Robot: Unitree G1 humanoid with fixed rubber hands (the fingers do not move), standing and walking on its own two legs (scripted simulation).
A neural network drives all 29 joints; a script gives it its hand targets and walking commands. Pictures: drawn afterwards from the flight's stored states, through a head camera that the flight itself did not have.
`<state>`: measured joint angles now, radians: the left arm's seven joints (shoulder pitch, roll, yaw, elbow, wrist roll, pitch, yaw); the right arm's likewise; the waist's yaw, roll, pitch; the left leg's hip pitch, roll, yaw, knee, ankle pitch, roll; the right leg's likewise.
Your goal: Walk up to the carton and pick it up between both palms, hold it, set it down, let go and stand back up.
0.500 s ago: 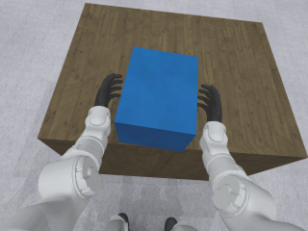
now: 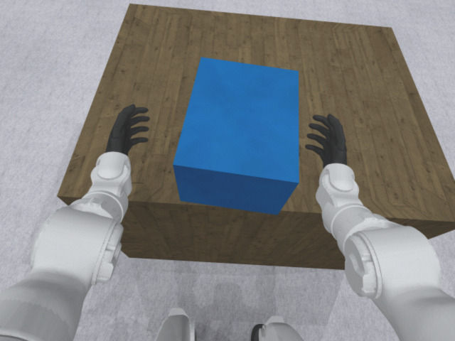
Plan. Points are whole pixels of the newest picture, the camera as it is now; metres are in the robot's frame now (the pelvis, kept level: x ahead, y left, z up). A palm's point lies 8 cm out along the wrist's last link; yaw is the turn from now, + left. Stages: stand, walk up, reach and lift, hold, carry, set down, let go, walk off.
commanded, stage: set down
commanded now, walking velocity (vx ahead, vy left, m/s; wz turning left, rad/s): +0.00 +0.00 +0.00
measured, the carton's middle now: (239, 136) +0.51 -0.01 -0.02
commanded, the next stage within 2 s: none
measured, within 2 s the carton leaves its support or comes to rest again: neither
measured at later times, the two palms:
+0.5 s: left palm (112, 179) +0.38 +0.21 +0.04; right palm (346, 194) +0.36 -0.18 +0.04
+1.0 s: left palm (74, 237) +0.28 +0.24 +0.04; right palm (343, 246) +0.27 -0.16 +0.04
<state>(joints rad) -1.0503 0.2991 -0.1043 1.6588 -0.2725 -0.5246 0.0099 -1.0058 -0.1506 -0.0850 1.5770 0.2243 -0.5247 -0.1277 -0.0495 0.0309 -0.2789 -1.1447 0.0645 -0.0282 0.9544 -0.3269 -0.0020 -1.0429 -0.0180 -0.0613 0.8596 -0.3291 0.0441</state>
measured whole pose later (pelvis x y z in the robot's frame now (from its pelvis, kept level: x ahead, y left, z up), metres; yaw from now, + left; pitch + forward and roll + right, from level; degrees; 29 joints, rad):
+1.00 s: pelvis +0.01 +0.00 +0.05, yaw +2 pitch +2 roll -3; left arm -0.21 0.25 0.00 0.91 -0.17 -0.43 -0.06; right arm -0.20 -0.01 -0.01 1.00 0.18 -0.57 -0.17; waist -0.02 0.00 -0.04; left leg -0.43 0.03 -0.03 0.67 -0.28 0.00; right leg -0.33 -0.02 -0.02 0.55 -0.26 0.05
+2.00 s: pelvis +0.04 -0.01 +0.07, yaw +1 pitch -8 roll -1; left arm 0.17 0.24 -0.03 0.62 -0.12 -0.20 -0.05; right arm 0.19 -0.06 0.01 0.73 0.03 -0.40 -0.09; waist 0.02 -0.02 0.10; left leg -0.06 0.03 0.01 0.45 -0.25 -0.02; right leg 0.00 -0.02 0.02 0.40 -0.26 0.03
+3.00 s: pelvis +0.04 -0.02 +0.07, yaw +1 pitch -8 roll +0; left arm 0.16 0.21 0.01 0.60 -0.03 0.06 -0.02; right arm 0.16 -0.11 -0.02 0.74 -0.04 -0.21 -0.03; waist 0.02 -0.01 0.10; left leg -0.04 0.04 0.01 0.39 -0.21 -0.03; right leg 0.00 -0.01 0.02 0.37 -0.24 0.02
